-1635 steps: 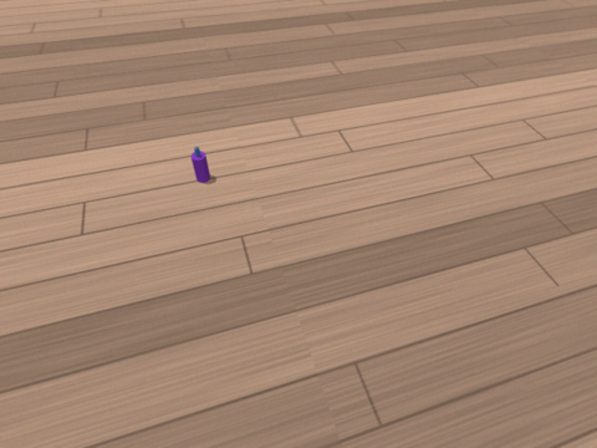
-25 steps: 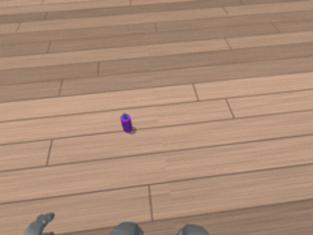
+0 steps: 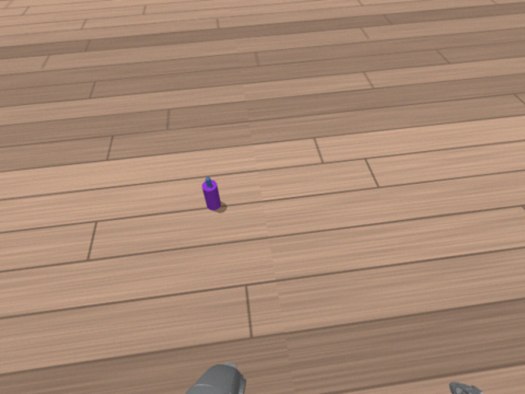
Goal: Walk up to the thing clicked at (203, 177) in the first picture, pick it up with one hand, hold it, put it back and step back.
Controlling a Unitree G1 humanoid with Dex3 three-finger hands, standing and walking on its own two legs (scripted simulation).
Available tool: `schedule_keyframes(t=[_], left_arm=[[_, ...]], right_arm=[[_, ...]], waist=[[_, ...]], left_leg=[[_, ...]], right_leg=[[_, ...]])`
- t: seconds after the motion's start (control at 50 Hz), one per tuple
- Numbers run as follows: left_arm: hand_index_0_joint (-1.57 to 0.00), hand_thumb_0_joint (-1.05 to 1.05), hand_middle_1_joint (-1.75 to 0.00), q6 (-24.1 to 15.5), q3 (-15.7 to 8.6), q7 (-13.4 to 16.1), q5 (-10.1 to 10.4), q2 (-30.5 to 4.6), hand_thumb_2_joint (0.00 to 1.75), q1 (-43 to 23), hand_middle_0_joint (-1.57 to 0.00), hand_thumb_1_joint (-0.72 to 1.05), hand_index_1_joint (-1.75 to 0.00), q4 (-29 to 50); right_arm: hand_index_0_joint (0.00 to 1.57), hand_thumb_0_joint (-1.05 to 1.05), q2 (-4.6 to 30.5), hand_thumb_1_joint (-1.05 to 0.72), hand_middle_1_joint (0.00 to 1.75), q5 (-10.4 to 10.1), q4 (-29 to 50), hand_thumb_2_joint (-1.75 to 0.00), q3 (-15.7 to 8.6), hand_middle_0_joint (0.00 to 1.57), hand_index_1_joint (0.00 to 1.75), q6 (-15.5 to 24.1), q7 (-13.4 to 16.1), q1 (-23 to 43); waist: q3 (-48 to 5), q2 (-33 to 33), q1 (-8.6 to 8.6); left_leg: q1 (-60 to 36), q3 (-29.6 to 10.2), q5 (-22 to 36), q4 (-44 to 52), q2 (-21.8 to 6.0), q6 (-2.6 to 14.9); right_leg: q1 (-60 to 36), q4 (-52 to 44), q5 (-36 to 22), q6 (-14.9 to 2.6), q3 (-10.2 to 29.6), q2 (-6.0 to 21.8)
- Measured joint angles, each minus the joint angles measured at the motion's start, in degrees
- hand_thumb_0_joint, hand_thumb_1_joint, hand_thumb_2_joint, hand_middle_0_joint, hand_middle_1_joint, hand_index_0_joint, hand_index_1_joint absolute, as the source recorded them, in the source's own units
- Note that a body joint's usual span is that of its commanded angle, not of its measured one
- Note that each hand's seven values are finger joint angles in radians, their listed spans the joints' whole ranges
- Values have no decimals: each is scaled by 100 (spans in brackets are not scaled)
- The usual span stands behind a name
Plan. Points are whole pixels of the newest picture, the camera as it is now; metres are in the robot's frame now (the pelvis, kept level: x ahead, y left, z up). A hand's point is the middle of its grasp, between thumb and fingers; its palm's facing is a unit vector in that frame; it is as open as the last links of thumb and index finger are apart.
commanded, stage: step back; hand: left
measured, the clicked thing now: (210, 192) +0.99 +0.31 -0.66
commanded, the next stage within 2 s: stand in 1.00 s
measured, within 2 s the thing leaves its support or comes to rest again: neither
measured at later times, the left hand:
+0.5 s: hand out of the picture +0.04 +0.27 -0.13, palm faces +0.09 -0.91 -0.41, open 7.3 cm
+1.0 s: hand out of the picture +0.10 +0.29 -0.14, palm faces +0.06 -0.93 -0.36, open 7.3 cm
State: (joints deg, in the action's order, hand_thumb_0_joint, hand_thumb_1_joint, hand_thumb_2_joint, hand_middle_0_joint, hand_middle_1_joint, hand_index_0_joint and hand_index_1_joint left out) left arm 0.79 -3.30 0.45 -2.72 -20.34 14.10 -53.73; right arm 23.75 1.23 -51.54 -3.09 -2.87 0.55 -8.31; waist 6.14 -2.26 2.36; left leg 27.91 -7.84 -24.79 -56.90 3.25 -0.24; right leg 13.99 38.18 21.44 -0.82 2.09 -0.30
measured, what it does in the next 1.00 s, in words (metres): steps on the spot: left foot, then left foot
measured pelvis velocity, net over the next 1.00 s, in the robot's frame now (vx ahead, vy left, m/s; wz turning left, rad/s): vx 0.03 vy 0.03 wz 0.05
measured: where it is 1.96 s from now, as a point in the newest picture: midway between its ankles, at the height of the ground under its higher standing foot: outside the picture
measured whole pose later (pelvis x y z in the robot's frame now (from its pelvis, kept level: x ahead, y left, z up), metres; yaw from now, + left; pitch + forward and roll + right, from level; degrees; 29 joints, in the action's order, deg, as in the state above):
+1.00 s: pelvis +0.03 +0.03 +0.01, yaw +3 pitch -2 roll -1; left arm -1.0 -1.0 0.3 -0.6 -21.0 6.3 -60.7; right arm 18.3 1.2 -61.5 -0.7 0.5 -0.3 -0.6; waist 4.7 0.0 1.6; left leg 14.7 1.5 -12.9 -30.0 -2.4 -0.7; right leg 9.0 28.8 17.4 0.9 0.3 0.6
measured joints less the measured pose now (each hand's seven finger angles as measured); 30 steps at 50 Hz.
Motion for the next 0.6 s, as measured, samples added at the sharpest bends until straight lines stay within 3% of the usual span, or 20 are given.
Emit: schedule_keyframes(t=[0.06, 0.12, 0.18, 0.22, 0.28, 0.36, 0.4, 0.42, 0.46, 0.5, 0.6], left_arm=[[-21, 0, -30, -72, -24, -17, -27, -38, 90, 34, -20, 90, -30, -1], [-21, 0, -30, -105, -44, -44, -28, -130, 90, 6, -20, 90, -30, 35], [-20, 0, -30, -45, -33, -39, 23, -264, 90, -53, -20, 90, -30, -5], [-20, 0, -30, 6, -15, -40, 73, -279, 90, -59, -20, 91, -30, -137], [-20, 0, -30, -17, -15, -87, 124, -345, 90, -67, -20, 91, -30, -234], [-20, 0, -30, -117, -54, -138, 124, -345, 90, -103, -20, 91, -30, -297], [-20, 0, -30, -184, -77, -111, 85, -267, 90, -153, -20, 91, -30, -323], [-20, 0, -30, -222, -76, -94, 52, -219, 90, -162, -20, 91, -30, -315], [-20, 0, -30, -278, -65, -88, 20, -149, 90, -161, -20, 91, -30, -279], [-20, 0, -30, -313, -47, -77, 33, -55, 90, -174, -20, 91, -30, -252], [-20, 0, -30, -349, 28, -67, 55, 36, 90, -185, -20, 91, -30, -241]], right_arm=[[20, 1, 45, -90, 30, 39, -182, -90, -19, 21, 30, 35, -59, -244], [20, 1, 27, -90, 29, 83, -396, -90, -49, 20, 30, 68, -128, -432], [20, 1, -144, -90, 29, 132, -563, -90, -80, 20, 30, 180, -141, -440], [20, 1, -225, -90, 29, 130, -539, -90, -58, 20, 30, 272, -174, -482], [20, 1, -350, -90, 30, 134, -499, -90, 10, 21, 30, 362, -178, -507], [20, 1, -370, -90, 30, 134, -467, -90, 34, 21, 30, 330, -195, -473], [20, 1, -309, -90, 30, 101, -464, -90, 28, 21, 30, 257, -178, -448], [20, 1, -287, -90, 30, 82, -479, -90, 25, 21, 30, 217, -153, -452], [20, 1, -276, -90, 30, 75, -536, -90, 19, 21, 30, 167, -103, -447], [20, 1, -219, -90, 30, 55, -561, -90, 3, 21, 30, 194, -91, -447], [20, 1, -97, -90, 29, 62, -618, -90, -27, 20, 30, 260, -111, -398]], waist=[[-90, -2, -12], [-149, 28, -21], [-48, 335, 5], [-114, 334, -68], [-159, 368, -141], [-206, 306, -216], [-184, 119, -223], [-205, 33, -218], [-257, 28, -142], [-231, 2, -89], [-147, -27, -35]], left_leg=[[-366, 152, -65, 315, -62, -64], [-976, 390, -232, 1406, -202, -53], [-1359, 606, 714, 2189, -19, 11], [-1356, 600, 746, 2234, -50, 110], [-1459, 603, 822, 2430, -139, 128], [-1450, 579, 768, 2371, -267, 28], [-1363, 485, 567, 2050, -417, -8], [-1263, 333, 268, 1783, -408, 38], [-973, 200, -213, 1081, -233, 78], [-743, 188, -181, 642, -148, 94], [-614, 312, 104, 1070, -323, 39]], right_leg=[[67, -13, -48, 11, -123, 107], [151, 84, -13, 45, -274, 218], [251, 381, 170, 62, -114, 428], [433, 789, 667, -1, -30, 269], [591, 1029, 692, -42, -97, 167], [331, 173, 387, -34, -271, 119], [116, -282, -388, -69, -394, -31], [93, -293, -484, -93, -460, -89], [83, -257, -390, -162, -477, -73], [-37, -376, -378, -166, -499, -26], [-246, -587, -372, -74, -548, 74]])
